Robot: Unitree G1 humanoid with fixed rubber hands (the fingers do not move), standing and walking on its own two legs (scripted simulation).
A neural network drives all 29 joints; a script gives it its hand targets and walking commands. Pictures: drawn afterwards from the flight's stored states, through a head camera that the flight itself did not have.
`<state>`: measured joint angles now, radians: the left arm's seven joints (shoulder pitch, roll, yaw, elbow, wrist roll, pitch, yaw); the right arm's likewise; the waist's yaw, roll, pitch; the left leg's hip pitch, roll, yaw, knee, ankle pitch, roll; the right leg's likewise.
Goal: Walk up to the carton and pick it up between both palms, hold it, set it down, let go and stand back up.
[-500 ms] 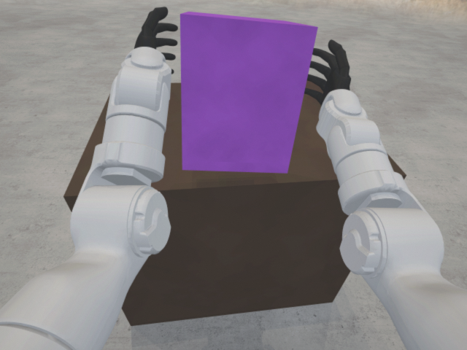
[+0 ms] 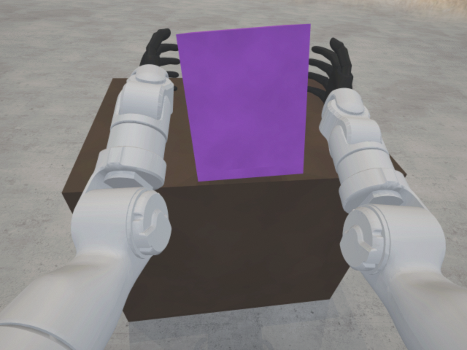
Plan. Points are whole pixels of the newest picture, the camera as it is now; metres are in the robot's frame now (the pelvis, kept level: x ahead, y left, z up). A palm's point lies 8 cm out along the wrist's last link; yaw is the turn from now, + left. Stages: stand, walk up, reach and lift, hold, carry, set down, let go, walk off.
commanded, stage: set down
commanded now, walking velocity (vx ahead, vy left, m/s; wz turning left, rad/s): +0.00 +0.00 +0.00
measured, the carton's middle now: (243, 98) +0.53 -0.03 +0.21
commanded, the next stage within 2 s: none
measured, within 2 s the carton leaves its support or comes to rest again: neither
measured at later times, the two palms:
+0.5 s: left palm (158, 81) +0.45 +0.12 +0.28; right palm (332, 98) +0.42 -0.17 +0.27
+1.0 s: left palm (158, 76) +0.48 +0.12 +0.28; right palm (325, 98) +0.45 -0.17 +0.26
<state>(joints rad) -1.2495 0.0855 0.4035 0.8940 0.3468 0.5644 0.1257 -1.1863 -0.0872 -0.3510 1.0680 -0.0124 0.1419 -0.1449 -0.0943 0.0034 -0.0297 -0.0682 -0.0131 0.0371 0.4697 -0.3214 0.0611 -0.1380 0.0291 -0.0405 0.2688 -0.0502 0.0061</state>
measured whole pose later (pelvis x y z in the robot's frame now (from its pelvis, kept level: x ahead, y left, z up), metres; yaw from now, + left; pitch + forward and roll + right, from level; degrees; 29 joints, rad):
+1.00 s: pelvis +0.04 +0.01 +0.00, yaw +0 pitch -2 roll -4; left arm -1.30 0.09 0.43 1.10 0.35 0.40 0.14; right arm -1.13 -0.09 -0.49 1.10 -0.19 0.08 -0.06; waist -0.09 0.00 -0.06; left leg -0.07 -0.01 0.04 0.47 -0.36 0.04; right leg -0.14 0.03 -0.04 0.27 -0.10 0.02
